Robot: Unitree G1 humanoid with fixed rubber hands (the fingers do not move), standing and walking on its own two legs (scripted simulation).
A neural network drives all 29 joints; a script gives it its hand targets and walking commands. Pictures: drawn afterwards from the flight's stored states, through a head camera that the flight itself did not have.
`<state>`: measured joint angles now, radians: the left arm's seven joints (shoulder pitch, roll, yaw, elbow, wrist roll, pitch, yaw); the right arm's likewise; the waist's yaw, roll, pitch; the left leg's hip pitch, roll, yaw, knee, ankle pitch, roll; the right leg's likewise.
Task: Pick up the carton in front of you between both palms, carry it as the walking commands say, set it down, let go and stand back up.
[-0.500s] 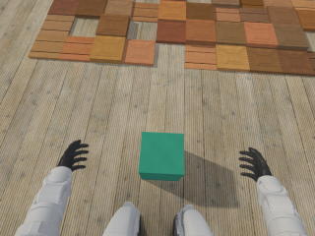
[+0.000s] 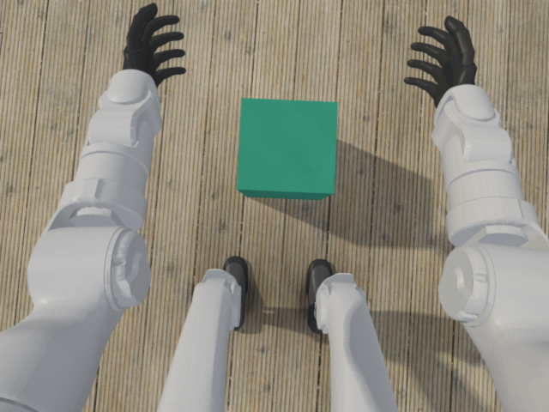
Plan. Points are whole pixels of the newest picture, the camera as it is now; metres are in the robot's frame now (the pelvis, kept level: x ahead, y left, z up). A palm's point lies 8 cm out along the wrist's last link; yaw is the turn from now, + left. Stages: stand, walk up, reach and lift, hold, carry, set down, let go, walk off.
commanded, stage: reach and lift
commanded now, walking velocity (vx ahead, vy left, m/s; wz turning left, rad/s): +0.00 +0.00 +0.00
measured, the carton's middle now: (285, 156) +0.51 -0.01 -0.51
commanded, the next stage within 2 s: none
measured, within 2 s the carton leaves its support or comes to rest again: leaves its support in 1.72 s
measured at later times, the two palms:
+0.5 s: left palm (188, 135) +0.51 +0.19 -0.32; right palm (388, 143) +0.50 -0.21 -0.32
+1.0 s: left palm (209, 147) +0.51 +0.17 -0.46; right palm (363, 153) +0.51 -0.19 -0.46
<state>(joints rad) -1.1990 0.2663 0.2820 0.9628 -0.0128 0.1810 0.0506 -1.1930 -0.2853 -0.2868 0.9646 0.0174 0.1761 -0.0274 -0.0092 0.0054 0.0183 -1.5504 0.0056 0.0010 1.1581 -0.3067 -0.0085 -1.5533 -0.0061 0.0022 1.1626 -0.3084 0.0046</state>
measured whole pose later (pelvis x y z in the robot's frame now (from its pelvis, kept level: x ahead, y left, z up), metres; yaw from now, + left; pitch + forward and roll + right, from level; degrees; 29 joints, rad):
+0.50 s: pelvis +0.01 +0.00 -0.17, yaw +0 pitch +50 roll +0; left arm -1.11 0.29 0.16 0.87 -0.15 0.06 0.11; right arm -1.11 -0.31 -0.18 0.89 0.15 0.05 -0.10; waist -0.01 0.00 0.00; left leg -2.15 0.00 -0.01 1.81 -0.53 -0.02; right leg -2.15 0.00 0.01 1.82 -0.53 0.01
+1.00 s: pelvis -0.02 +0.00 -0.27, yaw +0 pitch +37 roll +0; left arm -1.45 0.37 0.01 1.14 -0.29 0.02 0.15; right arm -1.44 -0.39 -0.02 1.14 0.30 0.01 -0.13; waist -0.01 0.00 0.40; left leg -2.29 -0.01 -0.01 2.19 -0.54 -0.02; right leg -2.30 0.00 0.01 2.20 -0.54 0.01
